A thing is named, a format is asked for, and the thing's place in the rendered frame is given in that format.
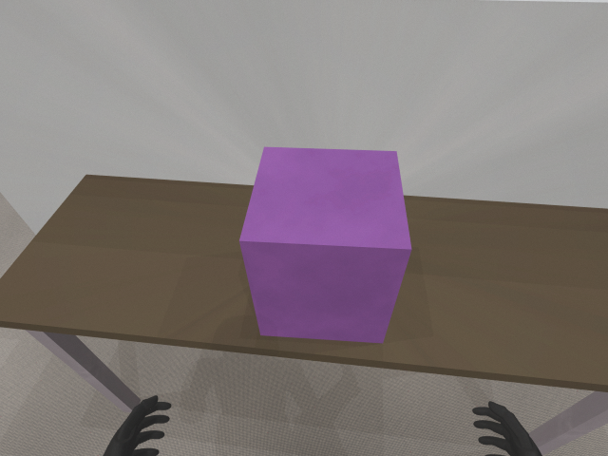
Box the table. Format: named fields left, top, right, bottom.
left=0, top=175, right=608, bottom=455

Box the robot right hand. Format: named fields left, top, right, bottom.
left=472, top=401, right=542, bottom=456

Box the carton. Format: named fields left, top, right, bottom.
left=239, top=147, right=412, bottom=343

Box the robot left hand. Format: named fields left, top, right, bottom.
left=104, top=395, right=171, bottom=456

